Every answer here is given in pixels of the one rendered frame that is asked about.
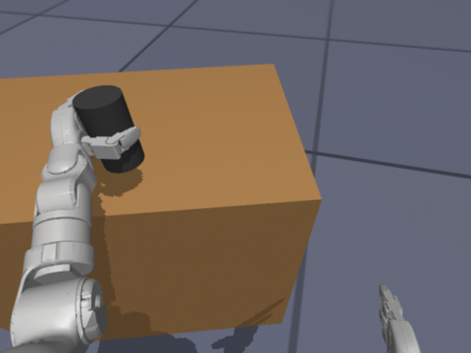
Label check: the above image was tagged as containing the left robot arm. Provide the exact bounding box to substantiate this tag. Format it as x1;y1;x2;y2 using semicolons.
0;143;108;353

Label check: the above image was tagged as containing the can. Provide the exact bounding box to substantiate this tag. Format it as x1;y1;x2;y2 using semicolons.
72;85;145;174

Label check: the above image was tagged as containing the right robot hand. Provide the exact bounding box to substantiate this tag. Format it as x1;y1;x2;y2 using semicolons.
379;284;421;353

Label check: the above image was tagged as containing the left robot hand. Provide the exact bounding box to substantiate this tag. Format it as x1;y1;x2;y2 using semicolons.
50;90;141;160

